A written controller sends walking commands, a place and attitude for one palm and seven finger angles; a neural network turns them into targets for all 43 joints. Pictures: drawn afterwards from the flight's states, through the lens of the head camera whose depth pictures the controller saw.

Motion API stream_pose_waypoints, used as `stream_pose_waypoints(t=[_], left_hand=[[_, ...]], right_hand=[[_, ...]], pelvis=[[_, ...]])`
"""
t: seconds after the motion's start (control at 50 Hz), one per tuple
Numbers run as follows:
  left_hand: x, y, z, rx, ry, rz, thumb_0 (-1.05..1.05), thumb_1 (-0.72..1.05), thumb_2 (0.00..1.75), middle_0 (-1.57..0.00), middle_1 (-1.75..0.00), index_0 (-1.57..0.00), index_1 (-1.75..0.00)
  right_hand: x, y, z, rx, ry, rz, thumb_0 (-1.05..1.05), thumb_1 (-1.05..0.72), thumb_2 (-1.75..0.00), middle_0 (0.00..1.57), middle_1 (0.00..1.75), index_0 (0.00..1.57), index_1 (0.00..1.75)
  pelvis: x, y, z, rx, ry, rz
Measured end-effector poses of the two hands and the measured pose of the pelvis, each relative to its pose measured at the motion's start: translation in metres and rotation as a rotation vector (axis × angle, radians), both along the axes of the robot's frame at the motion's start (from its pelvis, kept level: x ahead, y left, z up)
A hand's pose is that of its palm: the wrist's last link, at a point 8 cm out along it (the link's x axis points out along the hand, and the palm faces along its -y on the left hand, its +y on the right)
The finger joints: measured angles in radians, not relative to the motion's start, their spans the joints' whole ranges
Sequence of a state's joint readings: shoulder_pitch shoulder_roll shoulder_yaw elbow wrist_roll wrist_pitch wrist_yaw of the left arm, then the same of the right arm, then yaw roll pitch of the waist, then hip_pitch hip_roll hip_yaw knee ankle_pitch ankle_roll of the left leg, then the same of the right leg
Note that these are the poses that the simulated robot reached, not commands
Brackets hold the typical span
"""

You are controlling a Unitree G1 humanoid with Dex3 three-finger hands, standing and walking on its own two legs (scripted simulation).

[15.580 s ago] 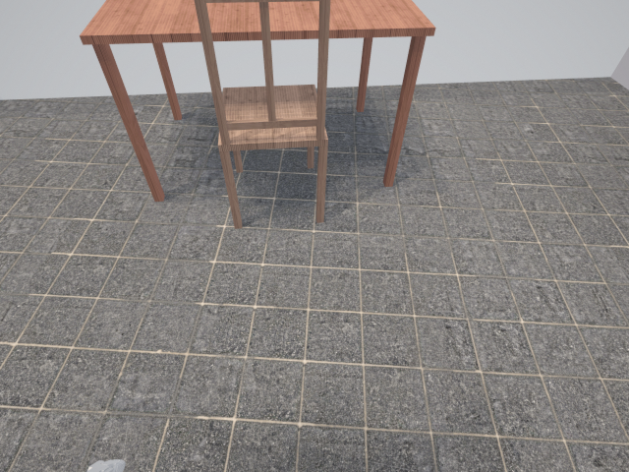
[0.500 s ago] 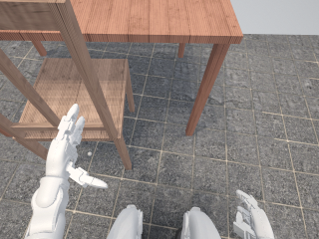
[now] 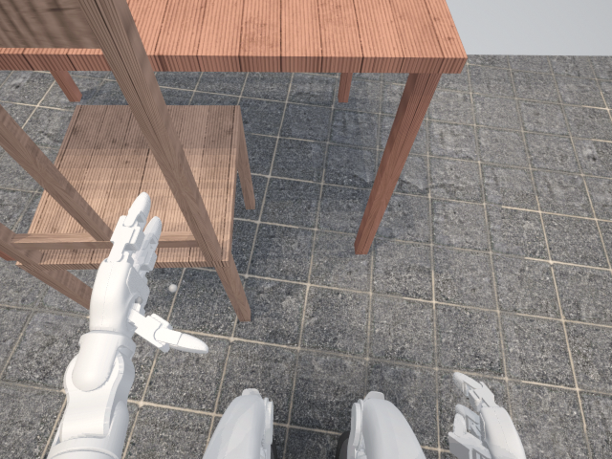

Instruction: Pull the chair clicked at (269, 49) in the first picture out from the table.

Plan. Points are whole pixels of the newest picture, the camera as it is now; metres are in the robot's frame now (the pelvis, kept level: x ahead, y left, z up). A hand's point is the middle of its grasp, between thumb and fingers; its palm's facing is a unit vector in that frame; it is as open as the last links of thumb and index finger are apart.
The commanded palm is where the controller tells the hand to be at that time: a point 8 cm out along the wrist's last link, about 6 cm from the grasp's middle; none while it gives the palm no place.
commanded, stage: aim the fingers beside a spindle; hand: left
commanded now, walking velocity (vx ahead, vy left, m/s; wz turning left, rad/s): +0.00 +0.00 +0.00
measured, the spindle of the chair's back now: (42, 170) +0.45 +0.37 +0.05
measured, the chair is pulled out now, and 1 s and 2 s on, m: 0.00 0.00 0.00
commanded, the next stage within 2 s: push the fingers through the gap in 0.36 s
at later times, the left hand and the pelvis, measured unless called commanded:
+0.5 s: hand (174, 290) +0.31 +0.18 +0.02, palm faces +0.00 -1.00 -0.04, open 16.9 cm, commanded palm +0.30 +0.23 +0.02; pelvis +0.00 +0.00 +0.00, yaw +0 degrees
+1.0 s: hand (182, 254) +0.36 +0.18 +0.02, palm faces +0.01 -1.00 -0.05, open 16.9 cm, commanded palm +0.34 +0.23 +0.02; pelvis +0.00 +0.00 +0.00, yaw +0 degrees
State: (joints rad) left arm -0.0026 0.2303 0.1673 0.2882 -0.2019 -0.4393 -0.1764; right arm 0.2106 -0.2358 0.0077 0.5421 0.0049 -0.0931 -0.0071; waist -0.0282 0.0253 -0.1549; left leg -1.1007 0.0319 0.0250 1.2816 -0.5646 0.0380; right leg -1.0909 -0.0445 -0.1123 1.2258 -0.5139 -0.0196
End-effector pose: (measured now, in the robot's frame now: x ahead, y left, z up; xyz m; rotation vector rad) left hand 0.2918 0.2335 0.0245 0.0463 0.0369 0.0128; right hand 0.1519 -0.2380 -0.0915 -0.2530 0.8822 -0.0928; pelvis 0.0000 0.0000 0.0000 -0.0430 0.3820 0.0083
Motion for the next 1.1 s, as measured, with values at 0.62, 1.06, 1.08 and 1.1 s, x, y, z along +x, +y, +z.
stream_pose_waypoints(t=[0.62, 1.06, 1.08, 1.1], left_hand=[[0.008, 0.0, -0.006, -0.003, -0.007, -0.002, -0.02, -0.5, 0.3, -0.06, -0.08, -0.06, -0.08], [0.05, -0.003, -0.002, 0.002, -0.017, 0.002, -0.02, -0.5, 0.3, -0.06, -0.08, -0.06, -0.08], [0.052, -0.004, -0.002, 0.002, -0.018, 0.001, -0.02, -0.5, 0.3, -0.06, -0.08, -0.06, -0.08], [0.054, -0.005, -0.002, 0.002, -0.02, 0.0, -0.02, -0.5, 0.3, -0.06, -0.08, -0.06, -0.08]], right_hand=[[0.004, -0.001, -0.002, -0.022, -0.006, 0.015, 0.01, -0.9, -0.9, 0.21, 0.3, 0.2, 0.3], [-0.026, -0.009, -0.007, -0.023, 0.09, -0.037, 0.01, -0.9, -0.9, 0.21, 0.3, 0.2, 0.3], [-0.027, -0.009, -0.007, -0.025, 0.093, -0.039, 0.01, -0.9, -0.9, 0.21, 0.3, 0.2, 0.3], [-0.028, -0.01, -0.008, -0.027, 0.097, -0.04, 0.01, -0.9, -0.9, 0.21, 0.3, 0.2, 0.3]], pelvis=[[-0.002, 0.0, -0.004, -0.005, 0.004, 0.009], [-0.001, 0.0, 0.0, 0.001, 0.017, -0.003], [-0.001, 0.0, 0.0, 0.001, 0.018, -0.003], [-0.001, 0.0, -0.001, 0.001, 0.019, -0.003]])
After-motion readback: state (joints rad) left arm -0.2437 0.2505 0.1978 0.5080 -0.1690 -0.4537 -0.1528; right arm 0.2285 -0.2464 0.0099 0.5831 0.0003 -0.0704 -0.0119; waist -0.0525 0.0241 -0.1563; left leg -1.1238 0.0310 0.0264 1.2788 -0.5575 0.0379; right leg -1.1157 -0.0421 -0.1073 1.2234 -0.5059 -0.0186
